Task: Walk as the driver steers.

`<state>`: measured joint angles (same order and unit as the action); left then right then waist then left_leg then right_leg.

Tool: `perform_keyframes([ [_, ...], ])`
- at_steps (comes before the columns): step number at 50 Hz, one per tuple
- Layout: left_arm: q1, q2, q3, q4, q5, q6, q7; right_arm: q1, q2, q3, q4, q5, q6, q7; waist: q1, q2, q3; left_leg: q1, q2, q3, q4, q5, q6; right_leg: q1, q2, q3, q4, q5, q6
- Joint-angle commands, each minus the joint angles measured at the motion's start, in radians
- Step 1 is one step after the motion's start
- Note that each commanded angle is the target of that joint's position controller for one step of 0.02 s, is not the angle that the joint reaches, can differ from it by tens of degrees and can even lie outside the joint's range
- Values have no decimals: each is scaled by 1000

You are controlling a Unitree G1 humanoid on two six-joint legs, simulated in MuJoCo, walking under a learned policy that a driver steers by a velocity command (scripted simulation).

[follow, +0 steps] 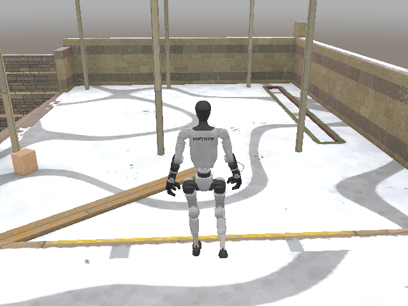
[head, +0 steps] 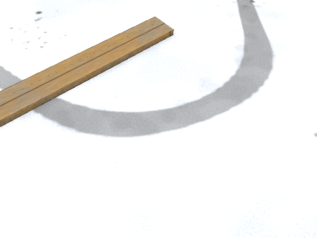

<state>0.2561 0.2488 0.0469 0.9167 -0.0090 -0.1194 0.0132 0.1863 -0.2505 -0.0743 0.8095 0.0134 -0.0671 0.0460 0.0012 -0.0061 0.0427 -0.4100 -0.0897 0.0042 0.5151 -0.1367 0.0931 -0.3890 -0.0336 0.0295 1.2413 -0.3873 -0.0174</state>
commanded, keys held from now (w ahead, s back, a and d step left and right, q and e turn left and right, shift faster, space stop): w+q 0.82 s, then w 0.18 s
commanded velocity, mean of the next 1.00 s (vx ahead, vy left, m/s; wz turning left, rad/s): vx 0.50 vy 0.00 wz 0.54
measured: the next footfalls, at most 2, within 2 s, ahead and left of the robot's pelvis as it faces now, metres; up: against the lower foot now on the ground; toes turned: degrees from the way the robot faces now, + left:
right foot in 0.42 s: +0.30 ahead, -0.15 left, +0.00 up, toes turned +17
left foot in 0.88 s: +0.57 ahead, +0.19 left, -0.18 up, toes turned +28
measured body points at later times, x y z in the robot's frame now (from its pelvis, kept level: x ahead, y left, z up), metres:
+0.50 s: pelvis +0.25 -0.03 -0.03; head +0.24 -0.04 +0.42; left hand +0.29 +0.28 -0.11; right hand +0.46 -0.25 -0.12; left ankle +0.12 +0.06 -0.66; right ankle +0.26 -0.16 -0.73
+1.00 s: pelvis +0.53 +0.11 -0.19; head +0.58 +0.13 +0.26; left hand +0.43 +0.34 -0.31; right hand +0.79 -0.01 -0.31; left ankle +0.53 +0.17 -0.91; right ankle +0.54 -0.10 -0.78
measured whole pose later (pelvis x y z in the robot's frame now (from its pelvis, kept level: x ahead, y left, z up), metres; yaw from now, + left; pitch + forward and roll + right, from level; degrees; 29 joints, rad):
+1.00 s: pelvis +0.53 +0.11 -0.19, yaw +33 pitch +4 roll +3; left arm 0.33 0.22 0.03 0.80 -0.02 -0.11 0.00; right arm 0.18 -0.22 -0.06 0.76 -0.01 -0.03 0.03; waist 0.07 -0.05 0.03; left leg -0.39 -0.19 -0.01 0.51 -0.19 0.14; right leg -0.55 -0.12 0.14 1.43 -0.44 0.04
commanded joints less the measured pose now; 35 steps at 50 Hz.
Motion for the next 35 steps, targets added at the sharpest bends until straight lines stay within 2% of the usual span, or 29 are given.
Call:
perform_keyframes([
  [1,12,128,42,-98,9,-7,14,31,-90,-20,-78,-16,-11,-8,18,23,-136,272,261,-385,-255,213,203,-218,-87,67,-53,88,8],
  [3,-9,126,51,-122,16,18,28,47,-118,-25,-77,-6,-15,-22,29,34,-91,163,238,-329,-291,218,207,-169,-91,60,-213,113,30],
  [5,-84,101,44,-154,25,30,38,90,-157,-37,-68,-5,-15,-38,11,52,-63,123,222,-310,-306,216,204,-175,-65,42,-349,198,54],
  [6,-138,88,40,-178,35,31,32,108,-167,-40,-65,-4,-9,-47,-6,58,-63,132,207,-304,-296,246,187,-183,-50,36,-411,271,52],
  [7,-148,58,30,-184,44,28,25,115,-170,-44,-64,-11,1,-52,-8,67,-95,112,183,-271,-266,315,176,-128,-28,19,-427,358,55],
  [8,-154,60,30,-188,40,26,18,120,-162,-43,-68,-9,9,-55,-10,77,-103,107,166,-257,-248,327,162,-109,-12,15,-458,403,53],
  [9,-89,86,41,-160,35,16,2,134,-170,-46,-81,-33,10,-56,-3,88,-171,133,198,-285,-202,369,168,-73,-10,22,-323,513,50],
  [11,-136,113,47,-183,36,5,-12,147,-137,-35,-101,-17,14,-57,-12,69,-140,192,212,-349,-153,331,176,-185,-22,43,-292,441,38],
  [12,-163,118,49,-197,26,-1,-18,169,-121,-28,-106,-12,15,-53,-17,51,-127,237,227,-396,-125,294,185,-236,-22,57,-293,378,28],
  [13,-183,121,47,-216,17,-6,-28,184,-119,-25,-114,-7,19,-53,-22,63,-108,276,229,-433,-96,274,192,-287,-20,69,-310,339,14],
  [16,-203,131,51,-247,16,-28,-54,180,-136,-27,-151,-1,33,-62,-23,123,-91,319,239,-503,-34,291,212,-309,-4,56,-342,242,-4],
  [18,-112,140,59,-236,20,-38,-57,94,-141,-23,-199,0,42,-61,36,142,-108,187,198,-478,30,391,185,-84,35,13,-386,213,-3],
  [19,-120,156,72,-244,4,-44,-58,108,-144,-28,-210,9,41,-60,26,142,-107,190,169,-478,67,278,170,-70,48,21,-446,249,0],
  [20,-46,164,81,-234,-3,-50,-58,39,-144,-24,-236,16,42,-55,89,142,-108,125,129,-449,168,286,136,66,56,13,-550,254,-5],
  [21,126,174,95,-191,-3,-58,-61,-56,-125,-15,-266,25,35,-49,201,98,-132,-8,73,-393,405,292,91,286,38,15,-672,350,-11],
  [22,261,243,117,-161,12,-58,-58,-3,-52,2,-289,30,32,-48,210,-106,-220,-224,-29,-314,755,108,24,533,-148,285,-736,246,-113],
  [23,236,262,116,-155,-12,-48,-64,135,11,22,-277,26,29,-49,97,-391,-204,-464,-93,-290,946,-447,6,608,-349,622,-809,312,-234],
  [24,179,205,100,-154,-44,-42,-66,102,-74,2,-269,40,27,-51,52,-246,-52,-667,-5,-261,946,-442,5,550,-391,681,-821,221,-260],
  [25,180,153,86,-165,-38,-40,-68,-29,-119,-5,-287,37,33,-62,91,-115,24,-693,39,-223,925,-380,3,453,-360,634,-846,123,-253],
  [26,133,107,66,-159,-24,-30,-67,-98,-123,-5,-307,28,40,-64,74,35,85,-652,86,-206,824,-320,-1,321,-322,501,-858,86,-218],
  [27,107,123,63,-162,-23,-28,-58,-129,-111,3,-335,14,43,-54,61,-37,112,-610,120,-180,761,-286,-20,244,-326,475,-891,114,-218],
  [28,75,136,61,-156,-12,-26,-43,-117,-111,2,-335,15,43,-38,49,-52,117,-576,157,-205,728,-205,-21,187,-316,422,-892,85,-203],
  [29,70,150,60,-149,3,-25,-33,-120,-96,3,-332,1,41,-23,42,-28,100,-530,139,-140,715,-42,-20,149,-271,330,-883,82,-189],
  [30,109,118,52,-135,6,-31,-11,-189,-97,-4,-342,15,25,-9,45,-43,115,-571,128,-128,580,72,-15,180,-204,223,-871,-60,-118],
  [31,158,119,48,-117,13,-35,4,-240,-80,2,-343,5,10,8,88,-59,98,-568,108,-91,513,206,-14,201,-195,188,-863,-56,-102],
  [32,143,121,41,-121,22,-31,24,-256,-79,6,-344,-12,0,28,76,-36,97,-405,76,-52,325,429,-23,57,-132,81,-873,-72,-81],
  [33,121,129,43,-116,21,-16,35,-219,-57,2,-317,-26,-8,45,60,-59,33,-147,46,-22,246,664,-7,-57,-106,-1,-853,-37,-60],
  [34,116,127,39,-117,22,-10,41,-180,-58,-6,-291,-25,-10,59,40,-70,-17,24,20,-1,227,796,2,-121,-93,-67,-832,-19,-39],
  [35,119,127,37,-117,13,-3,39,-177,-50,-8,-283,-14,-8,64,35,-70,-27,90,11,11,217,809,6,-119,-94,-92,-801,-32,-31],
])
Velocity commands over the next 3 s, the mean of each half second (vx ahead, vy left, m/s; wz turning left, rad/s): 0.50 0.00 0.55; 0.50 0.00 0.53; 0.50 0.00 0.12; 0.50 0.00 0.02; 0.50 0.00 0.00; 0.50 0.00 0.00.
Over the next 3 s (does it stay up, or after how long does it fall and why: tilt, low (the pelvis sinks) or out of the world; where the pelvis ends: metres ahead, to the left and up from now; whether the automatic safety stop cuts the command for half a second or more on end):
stays up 1.43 0.67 -0.15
